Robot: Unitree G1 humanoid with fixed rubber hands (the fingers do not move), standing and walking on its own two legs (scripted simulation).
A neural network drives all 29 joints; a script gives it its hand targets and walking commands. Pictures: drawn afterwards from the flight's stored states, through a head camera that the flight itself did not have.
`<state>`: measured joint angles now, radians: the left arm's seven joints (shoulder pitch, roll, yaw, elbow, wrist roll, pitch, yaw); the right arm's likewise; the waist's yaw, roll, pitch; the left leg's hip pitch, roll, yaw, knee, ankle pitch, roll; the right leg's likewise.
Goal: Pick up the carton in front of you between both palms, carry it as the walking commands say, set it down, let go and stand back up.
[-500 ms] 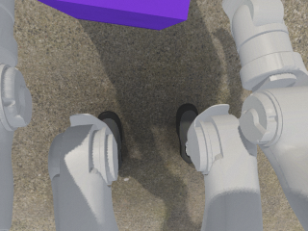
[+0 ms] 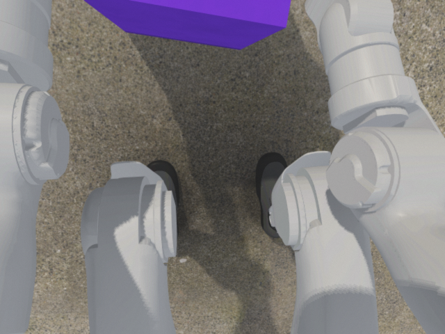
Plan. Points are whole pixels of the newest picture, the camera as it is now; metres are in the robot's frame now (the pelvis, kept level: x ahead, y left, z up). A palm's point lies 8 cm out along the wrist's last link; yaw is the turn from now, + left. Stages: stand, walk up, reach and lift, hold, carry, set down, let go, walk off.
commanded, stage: reach and lift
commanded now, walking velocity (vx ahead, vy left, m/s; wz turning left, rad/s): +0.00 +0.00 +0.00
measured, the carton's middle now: out of the picture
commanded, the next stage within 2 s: none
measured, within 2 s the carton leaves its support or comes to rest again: leaves its support in 0.22 s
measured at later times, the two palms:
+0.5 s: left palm out of the picture +0.54 +0.22 -0.04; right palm out of the picture +0.53 -0.08 -0.04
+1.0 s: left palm out of the picture +0.49 +0.20 +0.10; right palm out of the picture +0.50 -0.09 +0.11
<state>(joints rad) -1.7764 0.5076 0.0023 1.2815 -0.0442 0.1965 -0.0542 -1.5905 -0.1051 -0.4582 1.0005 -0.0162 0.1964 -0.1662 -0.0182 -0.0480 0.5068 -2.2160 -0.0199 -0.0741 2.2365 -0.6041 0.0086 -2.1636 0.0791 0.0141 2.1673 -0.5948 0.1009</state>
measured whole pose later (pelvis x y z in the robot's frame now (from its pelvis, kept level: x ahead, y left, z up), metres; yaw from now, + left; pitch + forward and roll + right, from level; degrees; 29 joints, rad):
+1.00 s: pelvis +0.01 -0.01 +0.15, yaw +6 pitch +42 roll -3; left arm -1.09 0.09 0.36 0.74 0.24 0.44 -0.01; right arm -0.98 0.11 -0.56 0.55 -0.21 0.40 -0.10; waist -0.01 -0.03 -0.16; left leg -1.91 -0.10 -0.12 1.65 -0.47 -0.05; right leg -1.88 0.12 0.09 1.63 -0.50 0.09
